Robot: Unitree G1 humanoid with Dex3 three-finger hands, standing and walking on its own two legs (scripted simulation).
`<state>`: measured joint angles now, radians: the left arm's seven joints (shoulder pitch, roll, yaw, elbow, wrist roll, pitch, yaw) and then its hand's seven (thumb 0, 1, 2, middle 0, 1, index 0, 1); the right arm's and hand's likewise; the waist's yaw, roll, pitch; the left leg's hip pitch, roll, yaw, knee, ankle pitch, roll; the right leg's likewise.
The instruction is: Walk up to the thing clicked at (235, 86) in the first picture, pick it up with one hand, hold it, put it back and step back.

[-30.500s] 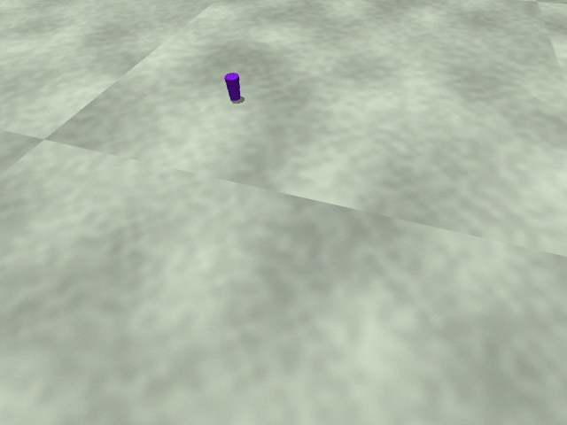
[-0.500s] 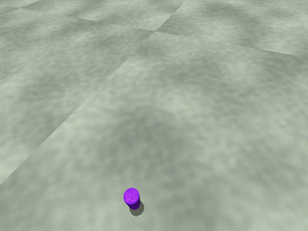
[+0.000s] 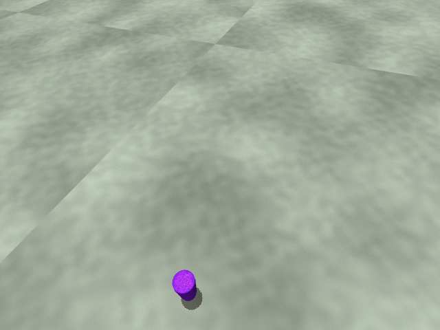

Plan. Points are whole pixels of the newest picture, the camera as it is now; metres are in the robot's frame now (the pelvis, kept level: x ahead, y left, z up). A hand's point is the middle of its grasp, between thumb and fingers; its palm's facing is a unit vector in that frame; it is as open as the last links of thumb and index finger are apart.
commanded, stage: stand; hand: left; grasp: from the side
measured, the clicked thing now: (186, 287) +0.40 +0.21 -0.71
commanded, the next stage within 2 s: step back in 0.80 s
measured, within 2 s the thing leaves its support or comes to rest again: neither
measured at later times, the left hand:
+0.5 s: hand out of the picture +0.08 +0.24 -0.16, palm faces -0.02 -0.94 -0.35, open 7.3 cm
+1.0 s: hand out of the picture +0.09 +0.27 -0.16, palm faces -0.01 -0.92 -0.39, open 7.3 cm
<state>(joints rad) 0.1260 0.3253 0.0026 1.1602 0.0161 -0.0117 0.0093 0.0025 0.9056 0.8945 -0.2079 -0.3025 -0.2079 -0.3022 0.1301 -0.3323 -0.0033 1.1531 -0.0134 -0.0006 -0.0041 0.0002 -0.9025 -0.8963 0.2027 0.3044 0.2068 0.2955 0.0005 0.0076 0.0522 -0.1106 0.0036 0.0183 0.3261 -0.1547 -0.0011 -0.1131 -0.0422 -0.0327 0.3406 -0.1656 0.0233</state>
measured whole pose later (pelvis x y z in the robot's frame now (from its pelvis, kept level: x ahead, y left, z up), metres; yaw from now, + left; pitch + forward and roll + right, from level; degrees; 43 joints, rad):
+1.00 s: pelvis -0.01 +0.00 -0.01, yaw -1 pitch -2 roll +0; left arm 0.07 0.37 0.06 1.01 0.01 0.02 0.01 0.00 0.90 0.89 -0.21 -0.30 -0.21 -0.30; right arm 0.08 -0.39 -0.04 1.02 0.00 0.05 0.01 0.00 -0.90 -0.90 0.20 0.30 0.21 0.30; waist 0.00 0.00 0.14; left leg -0.32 -0.02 -0.02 0.77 -0.43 0.04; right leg -0.26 -0.03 -0.01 0.50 -0.22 0.00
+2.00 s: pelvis -0.24 +0.05 -0.02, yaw -1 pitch -3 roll +0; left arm 0.11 0.39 0.08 0.80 0.01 0.08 0.02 0.00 0.91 0.89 -0.21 -0.30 -0.21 -0.30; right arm 0.19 -0.37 -0.03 0.88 -0.03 0.02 -0.01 0.00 -0.90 -0.90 0.20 0.30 0.21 0.30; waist -0.01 -0.05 0.18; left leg -0.26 -0.03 -0.02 0.63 -0.32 0.03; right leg -0.48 0.08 0.12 1.02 -0.51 -0.02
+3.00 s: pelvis -0.59 -0.01 -0.03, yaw -4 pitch -2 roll +0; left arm 0.20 0.37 0.07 0.90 0.04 0.04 0.00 0.00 0.91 0.89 -0.21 -0.30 -0.21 -0.30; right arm 0.10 -0.41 -0.05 0.85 -0.02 0.06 -0.02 0.00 -0.90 -0.90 0.20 0.30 0.21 0.30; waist 0.03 0.03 0.14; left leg -0.52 0.00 -0.10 0.85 -0.41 0.00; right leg -0.25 0.03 0.04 0.68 -0.40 -0.02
